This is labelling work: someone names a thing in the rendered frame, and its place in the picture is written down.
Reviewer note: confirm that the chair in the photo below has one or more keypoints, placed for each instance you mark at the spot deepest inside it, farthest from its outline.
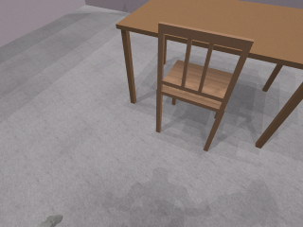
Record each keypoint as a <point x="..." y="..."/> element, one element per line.
<point x="195" y="84"/>

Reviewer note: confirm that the left robot hand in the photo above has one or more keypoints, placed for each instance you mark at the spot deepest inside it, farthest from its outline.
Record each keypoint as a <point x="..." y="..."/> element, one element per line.
<point x="51" y="221"/>

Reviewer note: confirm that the table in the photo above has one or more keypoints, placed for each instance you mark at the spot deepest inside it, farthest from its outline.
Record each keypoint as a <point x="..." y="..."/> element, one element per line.
<point x="277" y="32"/>

